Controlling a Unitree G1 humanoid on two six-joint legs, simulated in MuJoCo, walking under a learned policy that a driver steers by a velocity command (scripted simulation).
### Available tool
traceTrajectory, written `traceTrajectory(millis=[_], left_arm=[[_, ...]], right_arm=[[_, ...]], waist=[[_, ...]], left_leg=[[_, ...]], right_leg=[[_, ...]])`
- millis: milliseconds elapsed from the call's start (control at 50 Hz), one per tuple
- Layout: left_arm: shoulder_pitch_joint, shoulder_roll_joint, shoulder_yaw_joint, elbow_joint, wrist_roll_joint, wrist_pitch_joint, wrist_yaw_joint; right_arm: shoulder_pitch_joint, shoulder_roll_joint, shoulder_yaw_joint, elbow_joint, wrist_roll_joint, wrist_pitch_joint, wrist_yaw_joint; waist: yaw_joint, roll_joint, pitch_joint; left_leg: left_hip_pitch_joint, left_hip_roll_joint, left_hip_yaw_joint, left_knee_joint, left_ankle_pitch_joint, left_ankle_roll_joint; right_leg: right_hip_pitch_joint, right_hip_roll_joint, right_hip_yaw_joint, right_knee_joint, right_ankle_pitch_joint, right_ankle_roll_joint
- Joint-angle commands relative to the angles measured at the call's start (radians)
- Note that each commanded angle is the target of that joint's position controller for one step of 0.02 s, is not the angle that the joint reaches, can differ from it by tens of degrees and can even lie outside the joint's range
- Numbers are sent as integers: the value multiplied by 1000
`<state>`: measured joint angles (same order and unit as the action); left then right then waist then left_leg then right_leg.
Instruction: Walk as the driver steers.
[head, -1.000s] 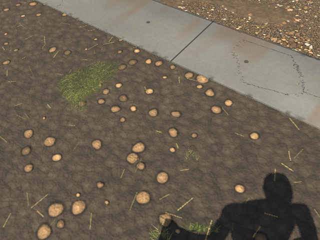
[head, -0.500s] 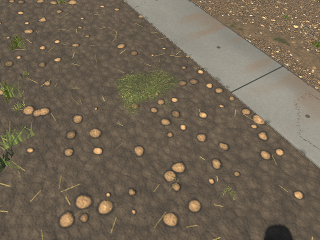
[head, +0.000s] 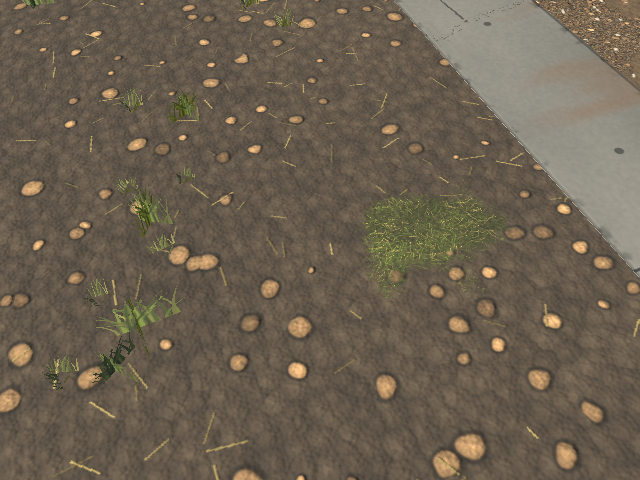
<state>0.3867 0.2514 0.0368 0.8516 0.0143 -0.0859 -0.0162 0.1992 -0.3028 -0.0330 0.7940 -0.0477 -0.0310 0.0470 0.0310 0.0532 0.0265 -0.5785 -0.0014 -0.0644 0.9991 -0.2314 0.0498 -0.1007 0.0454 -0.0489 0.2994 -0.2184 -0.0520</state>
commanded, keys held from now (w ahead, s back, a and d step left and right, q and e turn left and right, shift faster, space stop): w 1.00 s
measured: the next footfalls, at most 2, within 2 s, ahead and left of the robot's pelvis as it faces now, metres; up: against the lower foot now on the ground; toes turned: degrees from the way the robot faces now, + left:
left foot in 0.22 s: +0.29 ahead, +0.11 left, +0.00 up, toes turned +3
right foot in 0.76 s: +0.59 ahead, -0.07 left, +0.00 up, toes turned -4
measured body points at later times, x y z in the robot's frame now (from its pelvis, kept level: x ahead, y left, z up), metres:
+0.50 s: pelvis +0.28 +0.05 +0.00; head +0.29 +0.06 +0.45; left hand +0.38 +0.31 -0.13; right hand +0.28 -0.22 -0.13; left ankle +0.25 +0.11 -0.75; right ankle +0.36 -0.11 -0.68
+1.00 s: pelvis +0.56 -0.01 +0.00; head +0.57 -0.02 +0.45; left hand +0.56 +0.26 -0.14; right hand +0.63 -0.26 -0.15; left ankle +0.59 +0.15 -0.67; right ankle +0.55 -0.06 -0.75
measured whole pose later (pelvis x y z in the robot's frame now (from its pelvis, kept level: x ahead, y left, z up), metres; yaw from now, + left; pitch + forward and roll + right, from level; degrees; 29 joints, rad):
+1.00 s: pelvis +0.56 -0.01 +0.00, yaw +1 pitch -1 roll +0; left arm 0.35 0.23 0.04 0.97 0.01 -0.08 -0.01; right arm 0.22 -0.25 -0.04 0.95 -0.04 -0.04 0.03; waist 0.01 0.03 0.05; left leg -0.55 0.08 -0.01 1.04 -0.21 0.05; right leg -0.12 0.07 -0.10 0.31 -0.18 -0.10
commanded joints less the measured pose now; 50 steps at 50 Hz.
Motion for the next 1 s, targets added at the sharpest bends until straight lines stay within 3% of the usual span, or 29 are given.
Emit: traceTrajectory(millis=[20, 60, 140, 180, 200, 220, 240, 260, 280, 300, 320, 340, 380, 440, 540, 640, 700, 720, 740, 760, 780, 800, 820, 840, 860, 900, 940, 1000], left_arm=[[-11, 103, 18, -31, -7, -18, -4], [19, 122, 21, -10, -8, -18, -4], [71, 159, 28, 31, -5, -8, 3], [73, 169, 28, 47, -4, 2, 9], [78, 164, 24, 54, -5, 8, 10], [75, 144, 15, 39, -7, 8, 11], [148, 27, -13, -10, -29, 7, 1], [122, 120, 13, 4, -6, 16, 13], [39, 146, 25, -15, -1, 18, 13], [-1, 119, 17, -22, -4, 12, 6], [-7, 102, 15, -15, -2, 17, 2], [12, 93, 14, -4, 13, 31, -3], [20, 69, 10, 8, 22, 50, -15], [-84, 66, 12, -23, 25, 61, -23], [-284, 47, 0, -85, 16, 55, -24], [-416, 54, -7, -131, 12, 48, -18], [-382, 70, -1, -130, 14, 38, -11], [-308, 82, 7, -106, 14, 33, -4], [-164, 96, 18, -57, 18, 25, 5], [18, 143, 37, 0, 34, 15, 17], [139, 266, 69, 14, 57, 13, 26], [109, 245, 67, 21, 19, 26, 15], [-12, 200, 57, 9, -3, 30, 12], [-93, 129, 40, -5, -4, 26, 7], [-123, 89, 29, 1, -1, 18, 6], [-119, 54, 18, 28, 0, 4, 8], [-67, 70, 22, 59, -4, -13, 7], [-11, 82, 24, 91, -7, -17, 7]], right_arm=[[-95, -15, 13, -83, -1, -11, 15], [-178, 5, 28, -102, 8, -15, 20], [-217, -30, 23, -110, 11, -16, 6], [-130, -53, 11, -78, 4, -23, -7], [2, -72, -1, -31, -3, -32, -16], [160, -122, -20, 12, -18, -40, -29], [264, -229, -49, 18, -36, -36, -44], [258, -203, -50, 28, 16, -24, -42], [163, -157, -39, 28, 32, -21, -42], [97, -99, -26, 21, 30, -28, -39], [65, -68, -18, 24, 28, -36, -37], [54, -48, -11, 35, 32, -43, -39], [76, -45, -12, 55, 32, -60, -38], [124, -62, -19, 94, 42, -70, -38], [207, -54, -14, 147, 40, -65, -39], [291, -68, -14, 201, 29, -59, -50], [271, -84, -18, 217, 23, -55, -61], [256, -94, -21, 220, 21, -54, -63], [240, -98, -22, 222, 24, -49, -62], [235, -83, -15, 211, 28, -50, -61], [324, 18, 8, 177, 61, -54, -51], [330, -36, -11, 195, 43, -54, -51], [244, -66, -25, 175, 30, -51, -50], [185, -52, -21, 160, 29, -56, -44], [164, -27, -19, 159, 30, -52, -41], [188, 6, -13, 172, 9, -25, -30], [165, 20, -12, 163, 8, -12, -21], [35, 19, -11, 121, 9, -5, -15]], waist=[[-17, -144, 37], [4, -147, 41], [2, -136, 44], [-42, -133, -6], [-99, -107, -77], [-162, -68, -174], [-148, 150, -330], [-156, 107, -338], [-109, 44, -161], [-84, 20, -78], [-51, 18, -34], [-22, 30, -12], [-4, 20, -19], [-8, 7, 23], [-51, -4, 60], [-88, 1, 81], [-51, 7, 66], [-16, 14, 26], [48, -4, -48], [114, -36, -154], [101, -237, -307], [83, -235, -334], [32, -152, -152], [11, -96, -57], [-16, -89, -3], [-56, -120, 12], [-65, -111, 11], [-48, -106, 49]], left_leg=[[-54, 43, 68, -164, 118, -22], [33, 35, 110, -304, 174, -22], [106, 16, 125, -413, 152, 17], [235, -29, 140, -473, 89, 49], [402, -55, 150, -530, 95, 74], [633, 56, 33, -540, 35, 115], [939, 383, -429, -580, -85, 231], [889, 426, -643, -704, -89, 265], [760, 364, -468, -715, -81, 234], [631, 317, -351, -747, 13, 212], [543, 266, -262, -776, 86, 177], [472, 229, -198, -800, 143, 155], [437, 204, -141, -831, 237, 160], [446, 188, -86, -885, 259, 171], [505, 159, -16, -893, 352, 156], [639, 201, -9, -854, 459, 151], [698, 221, 8, -759, 675, 129], [696, 213, 22, -669, 817, 114], [669, 183, 51, -501, 881, 97], [515, 140, 78, -272, 707, 79], [173, -4, 142, 124, 198, 30], [16, -94, 27, 293, -289, 36], [-52, -17, -14, 321, -206, 46], [-41, 24, -4, 268, -124, 47], [-4, 57, 5, 204, -82, 45], [85, 78, 21, 139, -46, 24], [70, 83, 42, 106, -11, 9], [-36, 108, 72, -5, 96, -18]], right_leg=[[-13, -216, 133, -158, 329, -134], [-40, -203, 94, -155, 375, -120], [56, -270, 111, -106, 498, -106], [107, -264, 86, 46, 722, -86], [83, -229, 50, 215, 769, -69], [-62, -194, 25, 440, 580, -51], [-396, -58, -38, 825, 7, -3], [-513, -4, 61, 959, -304, -14], [-571, -66, 98, 971, -218, -25], [-550, -100, 96, 919, -146, -27], [-503, -127, 90, 861, -113, -23], [-451, -141, 85, 824, -98, -11], [-413, -140, 67, 804, -68, 6], [-501, -161, 47, 732, 26, 31], [-552, -153, 8, 498, 181, 49], [-540, -114, -17, 335, 188, 10], [-446, -74, -32, 270, 87, -37], [-339, -41, -45, 251, 50, -55], [-167, -8, -61, 190, 70, -77], [98, -84, 22, 179, 66, -115], [419, -395, 465, 144, -42, -229], [417, -469, 756, -8, -41, -280], [267, -426, 597, -24, -100, -251], [126, -387, 475, -63, -61, -227], [32, -336, 377, -98, 1, -191], [-69, -276, 258, -134, 118, -154], [-71, -261, 206, -151, 220, -162], [-39, -238, 150, -185, 262, -160]])
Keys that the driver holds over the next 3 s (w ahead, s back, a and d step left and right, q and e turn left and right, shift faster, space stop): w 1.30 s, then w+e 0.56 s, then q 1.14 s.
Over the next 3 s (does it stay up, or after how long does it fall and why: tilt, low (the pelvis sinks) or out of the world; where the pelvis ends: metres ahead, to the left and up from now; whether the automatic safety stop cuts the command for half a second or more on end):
stays up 1.20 -0.08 0.00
